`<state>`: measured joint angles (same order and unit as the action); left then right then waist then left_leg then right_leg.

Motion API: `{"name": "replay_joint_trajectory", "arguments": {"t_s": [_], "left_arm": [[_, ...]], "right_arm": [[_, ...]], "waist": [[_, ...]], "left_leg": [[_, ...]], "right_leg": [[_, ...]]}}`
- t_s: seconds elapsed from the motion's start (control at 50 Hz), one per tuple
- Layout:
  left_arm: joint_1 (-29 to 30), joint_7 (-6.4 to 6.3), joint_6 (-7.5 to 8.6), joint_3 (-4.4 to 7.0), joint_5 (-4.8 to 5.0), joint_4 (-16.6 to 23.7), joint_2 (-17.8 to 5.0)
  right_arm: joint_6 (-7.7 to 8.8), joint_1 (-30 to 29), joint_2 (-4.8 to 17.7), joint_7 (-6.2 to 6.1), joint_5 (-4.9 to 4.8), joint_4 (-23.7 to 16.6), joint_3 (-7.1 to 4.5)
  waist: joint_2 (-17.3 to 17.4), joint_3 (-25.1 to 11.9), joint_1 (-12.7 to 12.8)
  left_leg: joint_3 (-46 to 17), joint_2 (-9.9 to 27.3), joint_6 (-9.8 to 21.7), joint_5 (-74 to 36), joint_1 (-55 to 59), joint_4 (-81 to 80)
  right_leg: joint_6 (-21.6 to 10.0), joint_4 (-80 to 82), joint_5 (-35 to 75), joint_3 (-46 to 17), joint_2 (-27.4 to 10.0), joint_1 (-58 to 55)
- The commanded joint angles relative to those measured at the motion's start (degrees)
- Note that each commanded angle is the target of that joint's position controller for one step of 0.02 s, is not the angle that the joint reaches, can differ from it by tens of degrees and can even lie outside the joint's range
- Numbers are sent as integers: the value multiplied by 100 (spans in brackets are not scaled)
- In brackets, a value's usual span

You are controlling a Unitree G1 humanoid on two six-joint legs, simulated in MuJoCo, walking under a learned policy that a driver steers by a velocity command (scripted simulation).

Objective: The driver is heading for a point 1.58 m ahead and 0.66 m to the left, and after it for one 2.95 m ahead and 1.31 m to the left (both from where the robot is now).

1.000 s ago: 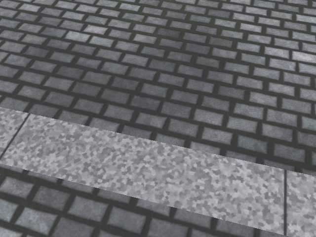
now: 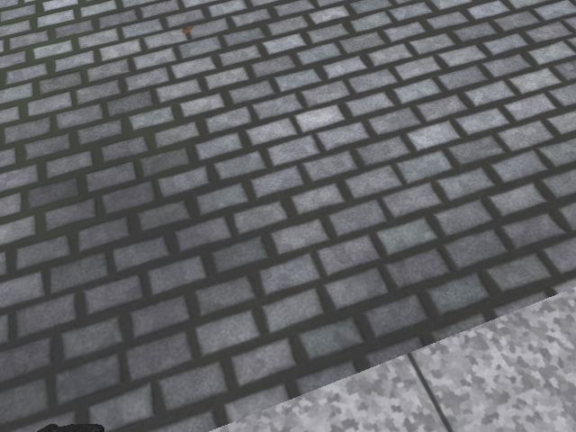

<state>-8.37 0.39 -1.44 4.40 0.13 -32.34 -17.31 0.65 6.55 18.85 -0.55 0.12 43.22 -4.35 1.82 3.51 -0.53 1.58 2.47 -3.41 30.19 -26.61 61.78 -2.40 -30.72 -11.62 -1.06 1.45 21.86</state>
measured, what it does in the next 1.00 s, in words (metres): steps on the spot, turning left: left foot, then left foot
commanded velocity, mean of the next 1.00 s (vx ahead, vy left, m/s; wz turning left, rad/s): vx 0.01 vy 0.00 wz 0.32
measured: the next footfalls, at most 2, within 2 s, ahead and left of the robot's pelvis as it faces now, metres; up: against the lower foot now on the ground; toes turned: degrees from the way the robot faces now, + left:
left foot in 0.26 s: +0.07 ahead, +0.15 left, +0.00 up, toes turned +1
left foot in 0.80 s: +0.01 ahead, +0.16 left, +0.00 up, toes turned +20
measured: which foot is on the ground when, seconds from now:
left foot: up 0.00-0.24, down 0.26-0.48, up 0.50-0.78, down 0.80-1.00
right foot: down 0.00-0.80, up 0.82-1.00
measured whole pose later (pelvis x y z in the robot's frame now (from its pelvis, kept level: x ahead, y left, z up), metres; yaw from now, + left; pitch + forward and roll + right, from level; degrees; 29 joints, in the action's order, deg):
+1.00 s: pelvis -0.01 +0.07 +0.01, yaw +24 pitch +3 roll -2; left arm -7.0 -2.7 -1.1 5.7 -0.6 -39.4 -18.1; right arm -1.2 10.9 16.6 -0.6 -0.2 35.6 -3.7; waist -1.7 2.2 -0.4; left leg -3.5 -2.6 3.3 12.3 -18.3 27.8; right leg 4.2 -64.5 -21.8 -2.3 -0.3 33.2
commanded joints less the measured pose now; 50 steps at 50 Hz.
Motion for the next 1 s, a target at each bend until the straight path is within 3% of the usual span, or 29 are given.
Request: {"name": "replay_joint_trajectory", "arguments": {"t_s": [0.02,0.06,0.14,0.18,0.22,0.26,0.28,0.3,0.32,0.36,0.42,0.46,0.48,0.5,0.52,0.54,0.56,0.58,0.64,0.68,0.74,0.78,0.8,0.82,0.84,0.86,0.9,0.92,1.0], "left_arm": [[73,-104,93,220,60,356,-828],[213,-137,89,145,-51,342,-681],[171,-145,142,-7,-149,53,-347],[114,-105,157,-17,-197,-110,-419],[262,-94,151,-2,-138,-180,-549],[0,-131,162,10,-97,-317,-562],[-194,-164,176,26,-170,-306,-556],[-226,-199,180,13,-211,-261,-403],[63,-249,161,21,-201,-235,-383],[260,-296,99,63,-111,-155,-287],[25,-232,121,110,-102,-161,-194],[-166,-191,144,198,-98,-212,-348],[-280,-180,128,265,-103,-251,-485],[-411,-177,114,301,-116,-262,-627],[-370,-192,142,287,-152,-209,-663],[-433,-216,204,231,-180,-150,-581],[-206,-243,250,206,-164,-108,-554],[80,-255,272,215,-103,-95,-581],[107,-303,207,263,-82,-179,-706],[30,-308,151,302,-60,-226,-789],[-98,-269,122,360,58,-318,-955],[-137,-232,126,330,159,-405,-830],[-422,-193,138,272,70,-513,-590],[-326,-158,139,114,-279,-217,-204],[346,-220,169,177,-180,-45,-459],[485,-258,143,229,-20,-61,-639],[308,-358,94,271,-79,-255,-671],[183,-376,80,290,-117,-288,-680],[118,-325,114,221,-53,-372,-448]], "right_arm": [[1,22,604,-78,39,-367,-149],[-53,290,434,-55,-7,-222,-93],[-110,182,48,3,-25,-173,93],[-138,157,195,33,-54,-185,69],[-136,207,313,47,-48,-207,35],[-114,155,520,46,52,-310,16],[-101,120,821,23,65,-399,-35],[-106,73,964,19,-41,-331,-112],[-98,33,827,28,-36,-394,-108],[-63,98,707,-4,19,-418,-82],[-26,52,673,-39,-65,-547,-114],[-74,108,598,-58,-111,-668,-125],[-96,67,507,-66,-135,-741,-112],[-124,63,401,-61,-136,-807,-91],[-151,82,407,-49,-94,-872,-113],[-192,60,592,-34,-73,-878,-212],[-246,185,605,-20,-121,-822,-264],[-305,294,481,-23,-149,-773,-241],[-358,83,191,33,-143,-885,-132],[-351,-105,93,129,-154,-1049,-74],[-382,45,269,220,-166,-1129,-148],[-415,488,355,201,-133,-996,-238],[-403,712,685,132,-115,-982,-354],[-351,846,1458,24,-39,-1160,-499],[-195,967,1348,110,197,-1227,-436],[-74,758,1189,141,204,-1196,-369],[-36,237,812,57,-36,-1199,-264],[-68,49,756,13,-86,-1220,-225],[-96,187,696,-93,-37,-1212,-194]], "waist": [[-742,-1157,-22],[-823,-1316,-123],[-972,-1286,45],[-1037,-1072,115],[-989,-768,-10],[-672,-592,35],[-97,-577,269],[713,-538,389],[954,-396,212],[1126,-384,115],[994,-676,156],[399,-900,113],[-266,-855,117],[-1030,-752,138],[-1592,-778,158],[-1198,-771,218],[-738,-720,48],[-606,-591,-90],[-862,-577,61],[-1031,-757,188],[-1165,-946,156],[-1003,-981,-51],[-237,-964,-47],[1707,-921,83],[1240,-1354,-442],[715,-1076,-326],[335,-793,-15],[385,-784,116],[455,-972,110]], "left_leg": [[-452,74,-36,-427,-918,371],[-317,12,-112,-694,-379,-32],[-275,159,-97,-1074,666,-1586],[-189,97,-37,-1185,999,-2044],[-9,-46,109,-1568,1244,-2800],[-314,100,332,-2656,1339,-3409],[-793,479,534,-3618,1300,-3377],[-1237,667,910,-3039,963,-3621],[-1726,843,1134,-2517,670,-3993],[-2170,977,1278,-2495,790,-4123],[-2172,819,1218,-3007,1058,-3721],[-1795,411,919,-2684,579,-3242],[-1287,46,650,-2239,161,-2715],[-745,-357,389,-1495,-388,-1956],[-377,-395,219,117,-756,-832],[-594,-225,119,682,-1008,391],[-738,-109,83,486,-1055,860],[-731,23,44,129,-1055,657],[-251,53,-81,-506,-638,-246],[-34,25,-34,-540,-150,-1090],[245,-128,144,-935,441,-2159],[413,-404,434,-1812,1361,-3328],[-266,-103,697,-3014,2178,-3772],[-2692,1610,1567,-5495,3065,-3801],[-3358,2086,2485,-5189,2528,-4065],[-2841,1778,2332,-4619,2330,-4168],[-2250,1217,1737,-3809,2031,-4140],[-2077,1052,1648,-3837,1771,-4165],[-2039,812,1616,-3603,1832,-4184]], "right_leg": [[-1182,893,2925,-1570,-1452,-1546],[-1161,913,3055,-1249,-1334,-1298],[-1062,983,2200,-897,-1236,-937],[-1068,1064,1363,-982,-1310,-742],[-925,967,597,-1002,-1261,-564],[-494,710,22,-915,-1014,-604],[-224,267,-386,-598,-631,-534],[72,-39,-574,62,-121,-535],[231,-414,-469,287,48,-619],[183,-664,-493,198,105,-411],[40,-405,-376,73,36,-540],[-90,-58,292,-87,-321,-1199],[-274,327,327,-430,-667,-1368],[-707,864,736,-1260,-1386,-1563],[-1293,1169,1561,-2055,-2304,-1611],[-1647,1240,2218,-2250,-2666,-1576],[-1554,1171,2295,-1865,-2542,-1486],[-1287,1169,2067,-1335,-2247,-1400],[-992,1137,2048,-331,-1745,-1320],[-958,1015,2130,10,-1723,-1398],[-848,730,2069,96,-1931,-1533],[-416,134,1393,446,-1766,-1129],[46,-782,485,896,-1426,-352],[683,-2791,-2693,1171,-607,1579],[714,-3769,-2985,-5,-248,1876],[639,-4071,-2532,-228,-337,1967],[583,-3775,-1564,-353,-460,1968],[618,-3716,-1244,-338,-410,1717],[698,-3159,-730,-350,-190,1447]]}}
